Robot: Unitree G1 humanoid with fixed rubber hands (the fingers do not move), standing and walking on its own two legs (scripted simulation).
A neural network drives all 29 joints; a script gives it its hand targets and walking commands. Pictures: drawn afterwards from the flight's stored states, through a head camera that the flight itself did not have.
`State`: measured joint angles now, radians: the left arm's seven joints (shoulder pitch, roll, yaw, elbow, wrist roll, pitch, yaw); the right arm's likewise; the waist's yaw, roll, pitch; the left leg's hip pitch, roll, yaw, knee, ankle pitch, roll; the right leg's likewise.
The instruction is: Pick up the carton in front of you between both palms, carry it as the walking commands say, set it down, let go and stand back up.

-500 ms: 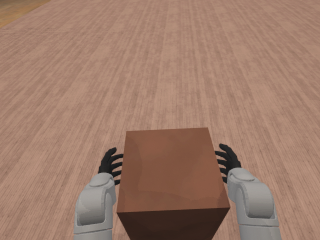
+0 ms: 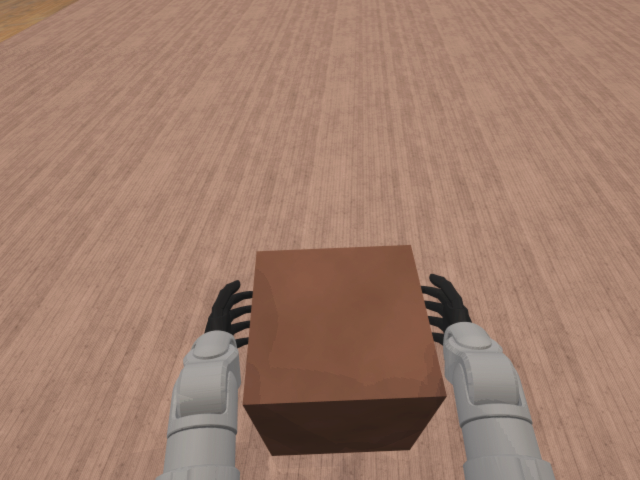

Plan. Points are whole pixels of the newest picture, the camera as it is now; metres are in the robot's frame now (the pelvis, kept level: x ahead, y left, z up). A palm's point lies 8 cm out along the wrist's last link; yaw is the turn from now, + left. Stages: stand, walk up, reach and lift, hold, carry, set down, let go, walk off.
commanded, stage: carry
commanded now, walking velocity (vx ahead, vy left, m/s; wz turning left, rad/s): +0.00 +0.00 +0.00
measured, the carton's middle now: (337, 356) +0.30 +0.00 -0.04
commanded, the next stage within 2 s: hold in 0.18 s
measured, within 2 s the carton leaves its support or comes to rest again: neither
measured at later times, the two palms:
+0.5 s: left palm (238, 351) +0.28 +0.13 +0.03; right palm (480, 362) +0.25 -0.17 +0.04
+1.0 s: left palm (267, 374) +0.34 +0.12 -0.16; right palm (443, 375) +0.32 -0.18 -0.15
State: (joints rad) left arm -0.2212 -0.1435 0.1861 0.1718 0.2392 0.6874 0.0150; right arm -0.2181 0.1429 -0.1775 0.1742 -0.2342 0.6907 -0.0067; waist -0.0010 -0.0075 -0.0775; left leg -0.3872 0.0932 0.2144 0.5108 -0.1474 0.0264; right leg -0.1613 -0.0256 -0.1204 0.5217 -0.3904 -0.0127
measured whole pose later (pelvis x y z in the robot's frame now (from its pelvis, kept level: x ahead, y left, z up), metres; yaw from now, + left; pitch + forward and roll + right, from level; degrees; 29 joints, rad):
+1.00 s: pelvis -0.07 +0.04 -0.07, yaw -10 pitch +25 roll -2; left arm -0.65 -0.20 0.44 0.45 0.31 0.19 0.09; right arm -0.76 0.03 -0.42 0.66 -0.27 0.14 0.08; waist 0.01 -0.04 0.11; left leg -1.16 -0.01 -0.02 0.92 -0.19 0.01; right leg -1.03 0.05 0.07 1.02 -0.44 0.03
